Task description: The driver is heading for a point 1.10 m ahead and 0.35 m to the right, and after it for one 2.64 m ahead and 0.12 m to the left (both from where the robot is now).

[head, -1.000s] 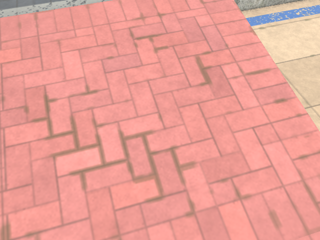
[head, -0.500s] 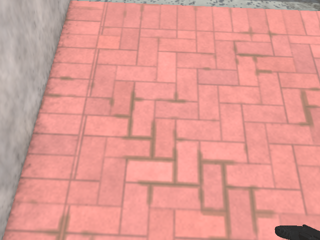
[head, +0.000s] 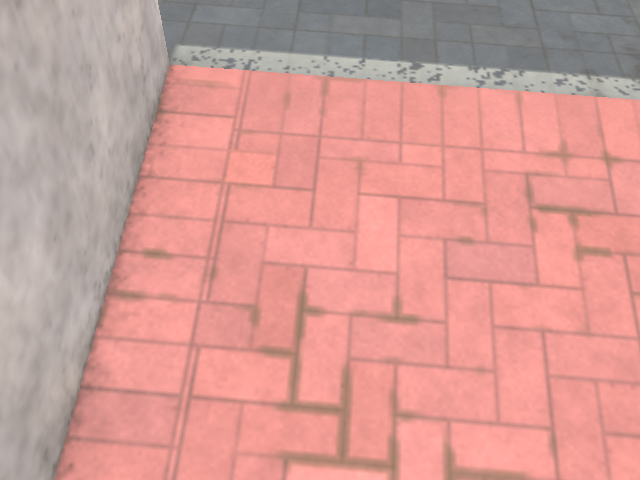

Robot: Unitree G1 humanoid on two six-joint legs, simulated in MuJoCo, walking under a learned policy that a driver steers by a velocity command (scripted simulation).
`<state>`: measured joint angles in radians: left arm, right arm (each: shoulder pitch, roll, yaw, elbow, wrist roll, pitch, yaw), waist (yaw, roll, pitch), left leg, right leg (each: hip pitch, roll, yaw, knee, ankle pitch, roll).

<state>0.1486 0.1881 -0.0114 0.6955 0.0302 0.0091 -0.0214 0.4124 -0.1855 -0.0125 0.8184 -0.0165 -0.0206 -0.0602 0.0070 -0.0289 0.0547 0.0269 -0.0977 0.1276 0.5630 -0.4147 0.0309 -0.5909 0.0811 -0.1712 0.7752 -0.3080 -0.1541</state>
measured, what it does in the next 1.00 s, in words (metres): climbs, turning right: left foot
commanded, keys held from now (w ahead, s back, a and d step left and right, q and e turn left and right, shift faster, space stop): e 0.24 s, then w+e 0.76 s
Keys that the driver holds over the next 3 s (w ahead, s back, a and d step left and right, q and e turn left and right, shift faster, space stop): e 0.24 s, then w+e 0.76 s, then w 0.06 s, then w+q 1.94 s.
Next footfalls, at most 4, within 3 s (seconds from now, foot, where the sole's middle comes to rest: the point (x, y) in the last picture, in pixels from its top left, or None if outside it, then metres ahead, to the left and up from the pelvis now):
0.60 left None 0.34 0.13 -0.69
1.12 right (442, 459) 0.47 -0.22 -0.67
1.62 left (476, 300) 0.79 -0.32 -0.61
2.10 right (565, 197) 1.05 -0.56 -0.57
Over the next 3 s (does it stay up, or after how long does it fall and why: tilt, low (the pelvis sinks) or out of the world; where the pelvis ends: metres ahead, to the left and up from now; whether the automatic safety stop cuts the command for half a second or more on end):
stays up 1.39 -0.36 0.26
